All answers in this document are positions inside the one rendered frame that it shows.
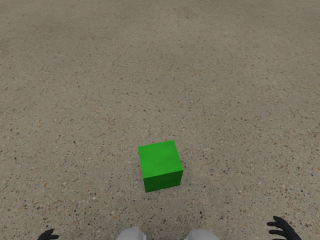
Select robot right hand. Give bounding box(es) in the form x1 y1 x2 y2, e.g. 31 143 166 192
266 216 302 240

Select robot left thigh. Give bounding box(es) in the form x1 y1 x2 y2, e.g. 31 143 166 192
116 228 147 240

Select robot thigh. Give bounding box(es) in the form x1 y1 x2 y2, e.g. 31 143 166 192
184 229 220 240
116 228 147 240

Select robot left hand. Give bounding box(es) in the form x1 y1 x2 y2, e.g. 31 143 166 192
37 228 59 240

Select robot right thigh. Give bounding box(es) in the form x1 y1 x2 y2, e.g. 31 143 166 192
184 229 220 240

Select carton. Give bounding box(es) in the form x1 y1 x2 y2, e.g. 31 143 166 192
138 140 183 193

